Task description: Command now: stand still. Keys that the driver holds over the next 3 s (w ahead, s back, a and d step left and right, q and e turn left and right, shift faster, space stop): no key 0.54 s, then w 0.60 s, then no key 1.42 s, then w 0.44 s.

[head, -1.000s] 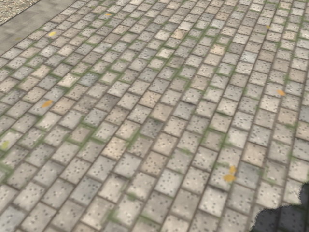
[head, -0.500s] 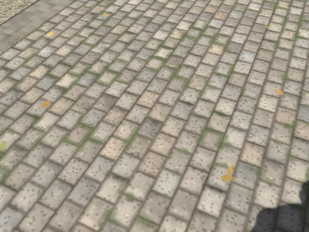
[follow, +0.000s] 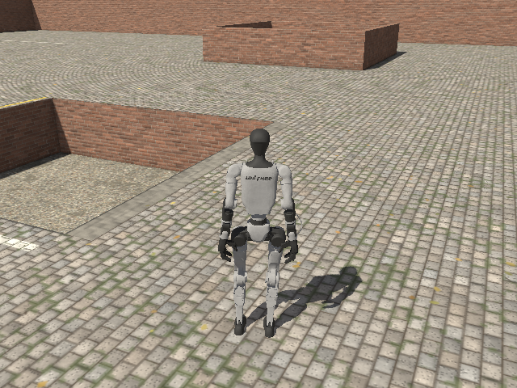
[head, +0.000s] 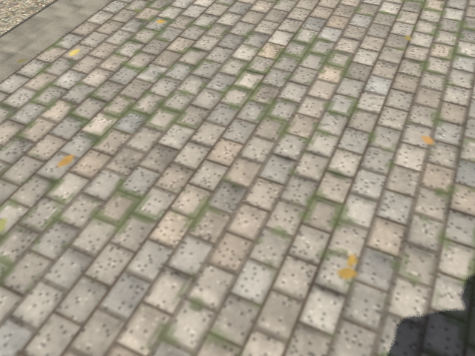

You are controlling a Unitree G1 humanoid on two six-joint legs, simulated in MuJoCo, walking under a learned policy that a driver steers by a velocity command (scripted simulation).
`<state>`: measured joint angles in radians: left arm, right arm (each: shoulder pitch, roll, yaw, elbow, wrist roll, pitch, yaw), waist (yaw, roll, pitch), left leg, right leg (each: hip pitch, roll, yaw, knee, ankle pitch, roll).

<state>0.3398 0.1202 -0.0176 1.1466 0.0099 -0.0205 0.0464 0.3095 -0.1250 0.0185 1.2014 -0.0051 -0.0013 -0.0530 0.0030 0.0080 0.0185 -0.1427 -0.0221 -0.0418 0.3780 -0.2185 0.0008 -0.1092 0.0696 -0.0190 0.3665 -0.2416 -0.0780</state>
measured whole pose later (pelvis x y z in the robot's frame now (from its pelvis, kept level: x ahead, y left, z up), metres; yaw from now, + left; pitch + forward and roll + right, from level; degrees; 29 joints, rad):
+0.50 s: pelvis +0.01 -0.01 +0.00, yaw +0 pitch -1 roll +0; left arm 0.35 0.12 -0.01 1.14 0.01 -0.03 0.05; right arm 0.32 -0.12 0.02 1.20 0.00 0.00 -0.05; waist 0.00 0.01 0.02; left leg -0.14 0.00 -0.04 0.39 -0.24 -0.02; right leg -0.09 0.09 -0.02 0.35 -0.25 -0.09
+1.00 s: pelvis +0.13 +0.05 -0.02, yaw +0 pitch +1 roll +0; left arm 0.53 0.19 0.03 1.15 0.01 -0.08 0.02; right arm 0.14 -0.18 -0.05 0.97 -0.02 -0.08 0.01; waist 0.04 -0.04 0.02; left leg -0.38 0.00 0.10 0.56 -0.20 0.07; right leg -0.01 0.00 0.00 0.52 -0.46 -0.04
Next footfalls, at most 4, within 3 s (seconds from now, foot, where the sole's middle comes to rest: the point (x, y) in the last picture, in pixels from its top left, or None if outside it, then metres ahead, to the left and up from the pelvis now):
0.98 left None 0.23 0.15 -0.78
1.44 right None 0.48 0.01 -0.78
1.76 left None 0.42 0.20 -0.78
2.92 right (262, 330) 0.60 -0.02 -0.78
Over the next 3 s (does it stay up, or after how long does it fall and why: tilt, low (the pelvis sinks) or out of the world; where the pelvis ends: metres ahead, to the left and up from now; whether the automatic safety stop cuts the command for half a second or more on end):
stays up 0.54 0.06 -0.01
